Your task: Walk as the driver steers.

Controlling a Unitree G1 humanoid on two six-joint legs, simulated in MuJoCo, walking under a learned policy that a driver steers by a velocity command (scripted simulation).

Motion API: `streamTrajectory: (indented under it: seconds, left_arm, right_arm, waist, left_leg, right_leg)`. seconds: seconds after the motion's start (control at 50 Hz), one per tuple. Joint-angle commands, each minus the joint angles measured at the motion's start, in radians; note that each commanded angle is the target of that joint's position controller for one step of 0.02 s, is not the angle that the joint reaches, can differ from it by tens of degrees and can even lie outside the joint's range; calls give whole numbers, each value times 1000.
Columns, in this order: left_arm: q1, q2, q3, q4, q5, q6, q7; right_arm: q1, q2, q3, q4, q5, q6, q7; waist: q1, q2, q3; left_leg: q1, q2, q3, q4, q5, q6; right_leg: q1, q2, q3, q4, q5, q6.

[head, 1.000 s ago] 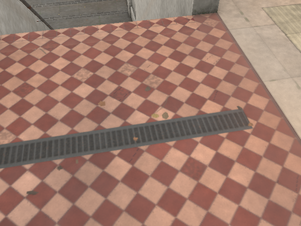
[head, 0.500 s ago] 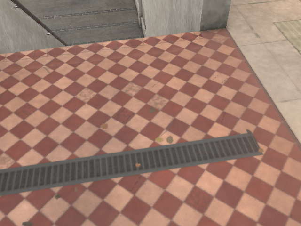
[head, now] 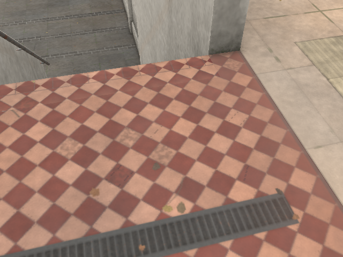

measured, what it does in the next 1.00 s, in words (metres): walks ahead, turning left: right foot, then left foot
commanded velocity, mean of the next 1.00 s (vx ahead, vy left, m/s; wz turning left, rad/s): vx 0.18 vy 0.00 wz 0.31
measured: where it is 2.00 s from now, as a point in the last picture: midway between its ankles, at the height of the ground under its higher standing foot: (129, 238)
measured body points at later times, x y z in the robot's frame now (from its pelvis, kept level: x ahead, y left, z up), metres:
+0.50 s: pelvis +0.21 -0.07 -0.01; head +0.25 -0.09 +0.44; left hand +0.31 +0.19 -0.12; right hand +0.29 -0.34 -0.15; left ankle +0.19 +0.08 -0.67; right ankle +0.29 -0.16 -0.74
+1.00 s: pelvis +0.23 -0.02 +0.00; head +0.25 +0.03 +0.45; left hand +0.26 +0.30 -0.13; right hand +0.44 -0.24 -0.09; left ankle +0.21 +0.06 -0.74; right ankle +0.29 -0.16 -0.66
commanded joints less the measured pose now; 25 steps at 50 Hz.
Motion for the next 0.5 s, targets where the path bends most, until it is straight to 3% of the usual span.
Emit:
streamTrajectory:
  seconds: [0.02,0.12,0.18,0.22,0.26,0.28,0.3,0.32,0.34,0.36,0.38,0.4,0.46,0.5]
  left_arm:
    - [33,44,13,-43,12,4,7]
    - [-160,28,5,-92,-1,-8,-11]
    - [-228,29,1,-119,1,-15,-29]
    - [-199,54,9,-123,6,-23,-39]
    - [-27,105,35,-67,20,-32,-37]
    - [105,178,54,-36,34,-38,-30]
    - [190,238,62,-28,52,-24,-24]
    - [236,188,50,-25,35,-10,-27]
    - [152,162,43,-53,23,-2,-27]
    - [43,135,32,-80,19,1,-21]
    - [-27,104,21,-86,20,1,-18]
    - [-69,83,15,-85,26,1,-16]
    - [-92,105,25,-70,48,5,-7]
    - [-86,124,33,-64,43,11,9]
  right_arm:
    - [-40,-133,-21,-55,2,-17,-20]
    - [60,-166,-27,-31,21,-1,-35]
    - [100,-158,-24,-7,18,19,-38]
    - [92,-163,-26,0,16,34,-43]
    - [49,-157,-23,-11,18,42,-48]
    - [65,-125,-9,-27,5,38,-48]
    - [204,-11,26,-10,-7,25,-40]
    - [270,-38,23,22,17,16,-35]
    - [180,-145,-8,-5,40,22,-38]
    - [76,-153,-17,-42,45,35,-48]
    - [38,-138,-23,-48,36,55,-59]
    - [54,-120,-29,-48,28,80,-68]
    - [83,-73,-36,-67,20,123,-79]
    - [41,-77,-44,-102,18,134,-82]
  waist:
    - [47,75,54]
    - [-25,80,58]
    - [-45,89,77]
    - [-16,117,37]
    - [72,113,-62]
    - [109,50,-179]
    - [87,-182,-331]
    - [104,-217,-472]
    - [99,-119,-374]
    - [73,-60,-260]
    - [46,-16,-176]
    - [10,-37,-139]
    - [-20,-76,-86]
    - [-11,-72,-82]
  left_leg:
    - [-104,280,-208,-203,73,171]
    - [7,270,-157,-179,75,123]
    - [88,287,-146,-84,226,104]
    - [150,305,-157,7,359,75]
    - [157,246,-131,200,511,25]
    - [38,178,-97,408,361,-18]
    - [-324,39,-45,781,-235,-89]
    - [-391,14,-189,975,-562,-101]
    - [-434,60,-215,1041,-517,-100]
    - [-469,106,-177,1023,-452,-104]
    - [-446,142,-162,972,-394,-116]
    - [-375,170,-154,920,-346,-122]
    - [-290,153,-100,856,-268,-135]
    - [-326,167,-101,793,-229,-134]
  right_leg:
    - [-21,-42,2,-144,160,27]
    - [22,14,-45,-470,308,38]
    - [49,51,-57,-570,271,27]
    - [112,74,-52,-617,221,-1]
    - [338,123,-83,-702,292,-44]
    - [588,14,0,-657,654,-90]
    - [989,-265,284,-591,1005,-251]
    - [1022,-348,442,-645,962,-319]
    - [883,-304,353,-687,807,-276]
    - [749,-256,254,-726,674,-231]
    - [608,-214,171,-776,585,-207]
    - [492,-182,108,-819,500,-186]
    - [346,-150,-4,-895,403,-204]
    - [369,-172,-22,-916,337,-216]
